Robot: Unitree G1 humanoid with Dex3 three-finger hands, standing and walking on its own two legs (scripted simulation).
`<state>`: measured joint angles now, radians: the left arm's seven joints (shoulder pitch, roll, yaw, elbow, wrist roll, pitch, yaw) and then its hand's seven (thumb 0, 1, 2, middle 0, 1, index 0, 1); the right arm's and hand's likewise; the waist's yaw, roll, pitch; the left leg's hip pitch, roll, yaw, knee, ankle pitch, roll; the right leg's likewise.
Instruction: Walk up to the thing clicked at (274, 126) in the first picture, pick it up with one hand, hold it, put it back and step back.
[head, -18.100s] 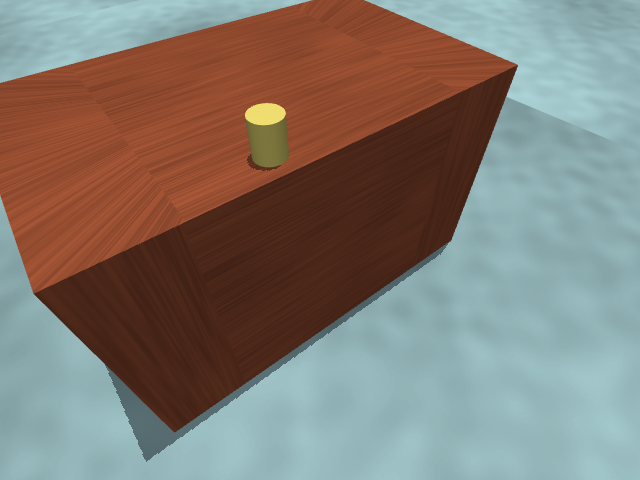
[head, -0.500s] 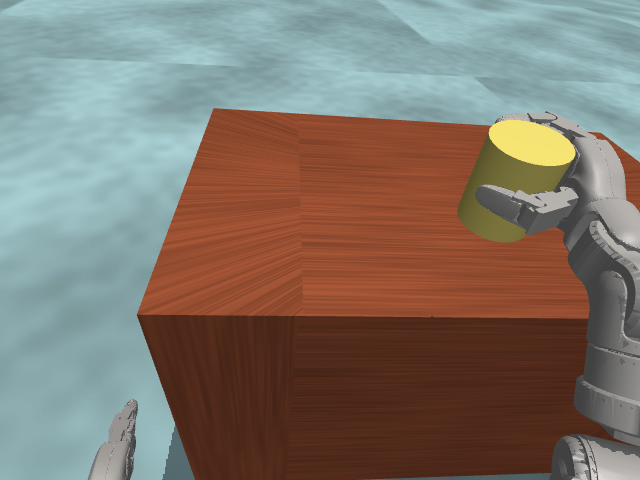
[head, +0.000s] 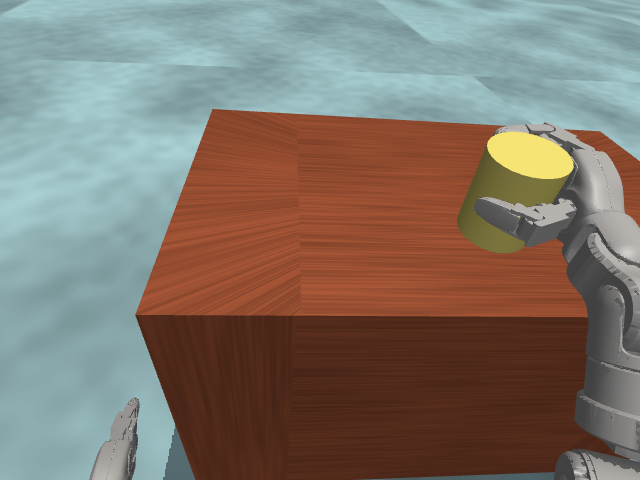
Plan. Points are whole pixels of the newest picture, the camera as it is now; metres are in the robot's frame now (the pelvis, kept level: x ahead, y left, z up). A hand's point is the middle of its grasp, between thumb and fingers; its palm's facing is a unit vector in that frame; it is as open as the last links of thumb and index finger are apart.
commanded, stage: hold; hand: right
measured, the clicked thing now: (509, 194) +0.33 -0.16 +0.26
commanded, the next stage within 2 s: crouch in 0.44 s
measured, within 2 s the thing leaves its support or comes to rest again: neither
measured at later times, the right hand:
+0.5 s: hand (511, 180) +0.34 -0.16 +0.27, palm faces +0.11 +0.99 -0.03, open 10.8 cm
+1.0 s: hand (483, 214) +0.38 -0.17 +0.20, palm faces +0.14 +0.99 -0.01, open 10.8 cm
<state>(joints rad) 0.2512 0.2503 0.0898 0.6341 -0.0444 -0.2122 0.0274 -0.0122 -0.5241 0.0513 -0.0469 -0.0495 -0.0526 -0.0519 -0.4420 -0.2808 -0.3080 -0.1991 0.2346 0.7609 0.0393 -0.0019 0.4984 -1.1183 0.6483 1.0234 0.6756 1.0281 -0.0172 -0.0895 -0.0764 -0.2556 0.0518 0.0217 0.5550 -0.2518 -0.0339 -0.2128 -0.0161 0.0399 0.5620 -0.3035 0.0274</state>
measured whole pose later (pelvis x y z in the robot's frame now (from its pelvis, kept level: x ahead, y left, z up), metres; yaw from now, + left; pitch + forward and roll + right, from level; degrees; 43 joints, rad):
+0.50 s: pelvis +0.00 +0.00 +0.00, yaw +0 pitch -2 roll +0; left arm 0.26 0.25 0.09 0.63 -0.04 -0.22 0.03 -0.01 -0.52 0.05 -0.05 -0.05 -0.05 -0.05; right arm -0.47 -0.29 -0.32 -0.17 0.23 0.76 0.04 0.00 0.50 -1.12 0.65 1.03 0.67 1.03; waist -0.01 -0.09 -0.08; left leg -0.26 0.05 0.02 0.55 -0.25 -0.03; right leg -0.22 -0.02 0.04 0.56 -0.31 0.03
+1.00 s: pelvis +0.00 +0.00 +0.00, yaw +1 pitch -1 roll +0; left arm 0.26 0.23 0.09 0.63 -0.02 -0.25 0.04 -0.01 -0.51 0.05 -0.04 -0.05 -0.05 -0.05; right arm -0.48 -0.27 -0.30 0.10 0.18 0.57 0.02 0.00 0.51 -1.13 0.66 1.02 0.68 1.02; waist 0.01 -0.06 -0.04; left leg -0.31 0.04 0.01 0.58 -0.25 -0.03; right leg -0.26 -0.02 0.03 0.58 -0.30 0.03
